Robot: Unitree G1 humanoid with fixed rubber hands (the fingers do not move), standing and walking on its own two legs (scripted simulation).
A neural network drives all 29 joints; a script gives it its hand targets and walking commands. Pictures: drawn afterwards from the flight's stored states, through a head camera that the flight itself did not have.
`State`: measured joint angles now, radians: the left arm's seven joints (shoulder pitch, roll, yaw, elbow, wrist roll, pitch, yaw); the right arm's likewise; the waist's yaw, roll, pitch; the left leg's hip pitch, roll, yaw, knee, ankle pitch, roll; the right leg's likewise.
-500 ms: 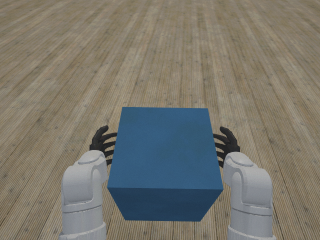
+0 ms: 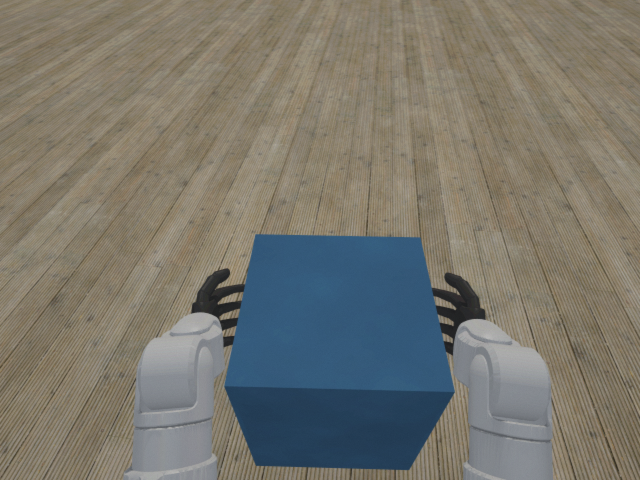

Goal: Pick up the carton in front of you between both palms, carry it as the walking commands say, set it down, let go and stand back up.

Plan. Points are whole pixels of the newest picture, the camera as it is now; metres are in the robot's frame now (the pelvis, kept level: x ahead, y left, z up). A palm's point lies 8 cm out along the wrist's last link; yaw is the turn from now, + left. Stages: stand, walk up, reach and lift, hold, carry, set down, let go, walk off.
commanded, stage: carry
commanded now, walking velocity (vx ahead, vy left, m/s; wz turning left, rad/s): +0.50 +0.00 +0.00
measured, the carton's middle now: (334, 356) +0.28 +0.00 +0.01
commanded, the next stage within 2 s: none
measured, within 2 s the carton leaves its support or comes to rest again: neither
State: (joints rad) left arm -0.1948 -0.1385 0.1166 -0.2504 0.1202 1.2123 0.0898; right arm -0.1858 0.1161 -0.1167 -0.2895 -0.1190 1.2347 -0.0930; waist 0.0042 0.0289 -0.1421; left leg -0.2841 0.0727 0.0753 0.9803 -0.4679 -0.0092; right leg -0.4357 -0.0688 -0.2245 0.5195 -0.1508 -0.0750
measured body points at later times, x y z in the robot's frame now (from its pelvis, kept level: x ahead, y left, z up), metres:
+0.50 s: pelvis +0.28 +0.04 +0.00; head +0.29 +0.06 +0.45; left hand +0.57 +0.18 +0.06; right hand +0.55 -0.12 +0.07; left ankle +0.35 +0.12 -0.73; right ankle +0.15 -0.07 -0.67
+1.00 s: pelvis +0.42 +0.02 +0.00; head +0.39 +0.02 +0.45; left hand +0.69 +0.17 +0.09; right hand +0.69 -0.14 +0.09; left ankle +0.35 +0.12 -0.73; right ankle +0.40 -0.09 -0.73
